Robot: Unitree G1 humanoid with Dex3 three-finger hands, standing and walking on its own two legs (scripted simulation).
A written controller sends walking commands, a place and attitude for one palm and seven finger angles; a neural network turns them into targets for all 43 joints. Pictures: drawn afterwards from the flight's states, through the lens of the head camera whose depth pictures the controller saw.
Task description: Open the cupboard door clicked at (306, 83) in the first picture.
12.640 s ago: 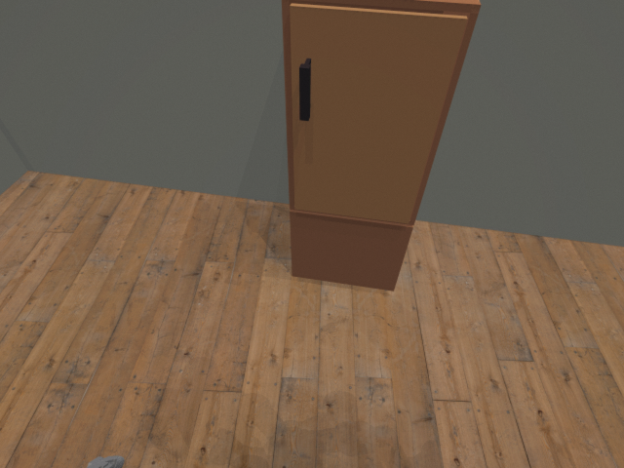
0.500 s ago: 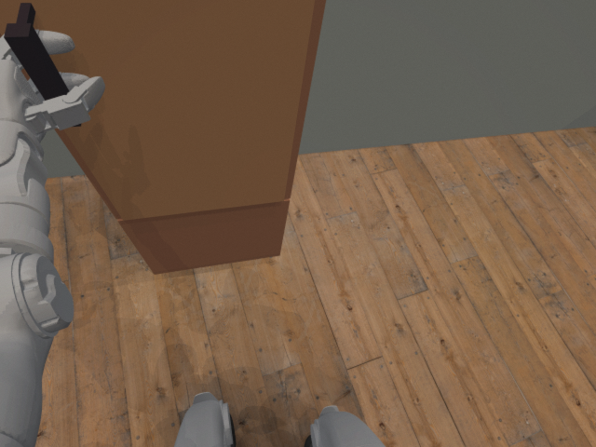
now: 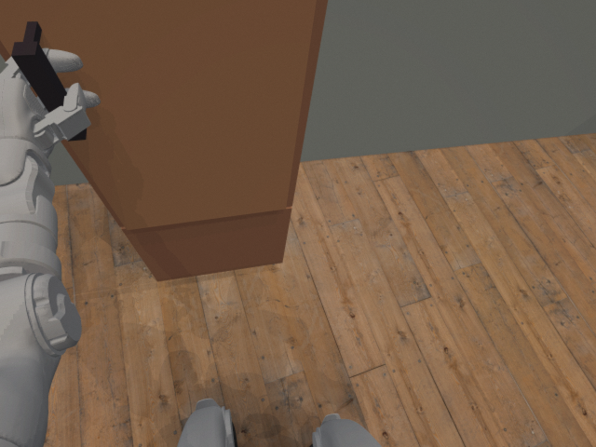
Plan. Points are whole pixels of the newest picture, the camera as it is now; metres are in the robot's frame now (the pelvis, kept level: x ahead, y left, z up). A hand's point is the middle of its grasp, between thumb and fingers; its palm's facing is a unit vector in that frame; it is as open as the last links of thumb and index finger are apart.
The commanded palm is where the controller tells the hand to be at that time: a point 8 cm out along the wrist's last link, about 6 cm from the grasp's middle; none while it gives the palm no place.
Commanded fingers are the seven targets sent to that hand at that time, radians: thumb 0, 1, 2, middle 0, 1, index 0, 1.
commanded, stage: pull the door open along its arc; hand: left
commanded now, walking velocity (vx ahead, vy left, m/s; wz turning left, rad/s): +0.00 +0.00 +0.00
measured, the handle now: (56, 85) +0.56 +0.26 +0.11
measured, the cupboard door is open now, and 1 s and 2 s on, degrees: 1 50 50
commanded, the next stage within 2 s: open thumb and fingers to let go in 0.86 s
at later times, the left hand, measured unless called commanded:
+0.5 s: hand (122, 193) +0.40 +0.16 +0.11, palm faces +0.38 -0.92 +0.08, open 5.8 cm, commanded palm +0.33 +0.20 +0.11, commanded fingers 0.00 0.90 0.90 -0.40 -1.35 -0.40 -1.35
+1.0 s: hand (237, 268) +0.30 +0.05 +0.11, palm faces +0.43 -0.90 -0.01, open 6.0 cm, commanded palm +0.27 +0.09 +0.11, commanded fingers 0.00 0.69 0.81 -0.38 -1.33 -0.38 -1.33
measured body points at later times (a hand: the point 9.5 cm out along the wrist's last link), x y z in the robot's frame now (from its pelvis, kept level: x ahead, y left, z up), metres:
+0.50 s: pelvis +0.01 -0.01 +0.02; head +0.05 -0.01 +0.47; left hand +0.37 +0.21 +0.11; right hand +0.15 -0.25 -0.08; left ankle +0.05 +0.12 -0.68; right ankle -0.04 -0.13 -0.68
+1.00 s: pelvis +0.01 -0.04 +0.02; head +0.01 -0.06 +0.47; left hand +0.27 +0.09 +0.11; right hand +0.19 -0.25 -0.08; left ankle +0.05 +0.12 -0.68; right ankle -0.04 -0.13 -0.68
